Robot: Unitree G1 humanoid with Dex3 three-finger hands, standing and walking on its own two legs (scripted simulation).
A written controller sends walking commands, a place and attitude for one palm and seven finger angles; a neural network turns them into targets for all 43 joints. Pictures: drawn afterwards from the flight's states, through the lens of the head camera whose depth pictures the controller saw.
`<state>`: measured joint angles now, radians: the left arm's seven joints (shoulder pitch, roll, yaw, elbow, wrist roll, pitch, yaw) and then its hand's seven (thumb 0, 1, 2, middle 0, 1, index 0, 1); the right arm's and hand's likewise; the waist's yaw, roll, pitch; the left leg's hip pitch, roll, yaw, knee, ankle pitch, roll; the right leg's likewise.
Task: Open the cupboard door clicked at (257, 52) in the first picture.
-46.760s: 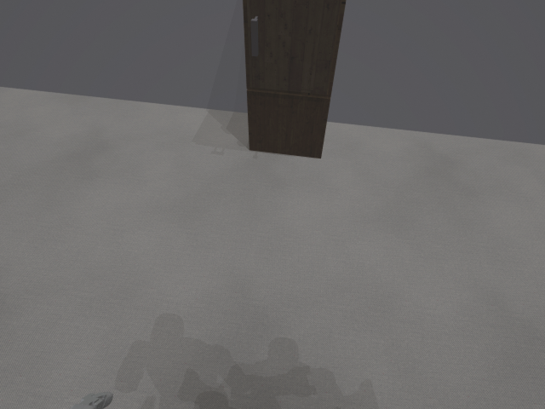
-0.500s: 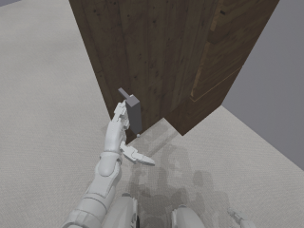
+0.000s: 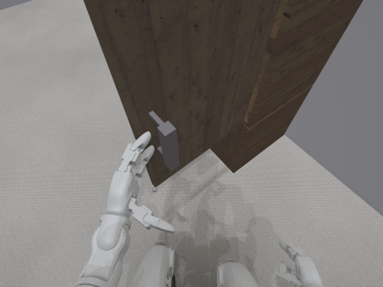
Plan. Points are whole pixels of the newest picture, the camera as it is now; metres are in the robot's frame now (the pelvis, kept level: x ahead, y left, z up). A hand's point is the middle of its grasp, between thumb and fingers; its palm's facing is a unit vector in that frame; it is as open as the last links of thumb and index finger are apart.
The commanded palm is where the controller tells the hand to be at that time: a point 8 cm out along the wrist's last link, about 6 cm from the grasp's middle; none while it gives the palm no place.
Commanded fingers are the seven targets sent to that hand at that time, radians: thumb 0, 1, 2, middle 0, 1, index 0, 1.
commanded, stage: slide the hand sideways off the handle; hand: left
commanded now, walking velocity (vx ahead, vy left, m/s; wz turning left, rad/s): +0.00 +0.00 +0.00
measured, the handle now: (163, 141) +0.41 +0.09 +0.03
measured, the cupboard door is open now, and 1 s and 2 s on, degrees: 92 92 92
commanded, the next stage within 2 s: draw the hand back to the body in 0.36 s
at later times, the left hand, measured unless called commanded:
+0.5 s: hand (132, 211) +0.26 +0.13 +0.02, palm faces -0.10 -0.99 -0.01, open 16.3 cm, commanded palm +0.24 +0.19 +0.04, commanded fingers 0.00 -0.50 0.30 -0.15 -0.30 -0.15 -0.30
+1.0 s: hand (73, 207) +0.23 +0.18 +0.14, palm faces -0.03 -0.99 -0.11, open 16.1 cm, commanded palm +0.20 +0.25 +0.15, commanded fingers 0.00 -0.22 0.42 -0.16 -0.30 -0.16 -0.30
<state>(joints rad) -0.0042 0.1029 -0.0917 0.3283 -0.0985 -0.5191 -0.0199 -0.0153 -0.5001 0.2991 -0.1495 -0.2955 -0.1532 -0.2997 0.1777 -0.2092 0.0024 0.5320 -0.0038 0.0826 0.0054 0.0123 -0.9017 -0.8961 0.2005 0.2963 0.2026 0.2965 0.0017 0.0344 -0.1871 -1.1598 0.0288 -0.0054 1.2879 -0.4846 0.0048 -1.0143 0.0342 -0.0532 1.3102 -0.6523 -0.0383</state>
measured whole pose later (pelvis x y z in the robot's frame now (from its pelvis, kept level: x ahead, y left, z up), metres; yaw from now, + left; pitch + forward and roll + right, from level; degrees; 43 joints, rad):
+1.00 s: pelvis +0.02 +0.01 +0.05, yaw +1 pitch +11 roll -3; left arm 0.44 0.28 0.09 -0.19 -0.23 -0.30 -0.18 -0.02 -0.45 0.32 -0.16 -0.30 -0.16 -0.30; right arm 0.27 -0.24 0.02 0.44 0.05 -0.03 -0.08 0.02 -0.90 -0.90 0.20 0.30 0.20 0.30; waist -0.01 0.05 -0.17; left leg -0.82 0.02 -0.02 1.05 -0.43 0.01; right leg -0.65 0.04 -0.06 1.02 -0.56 -0.02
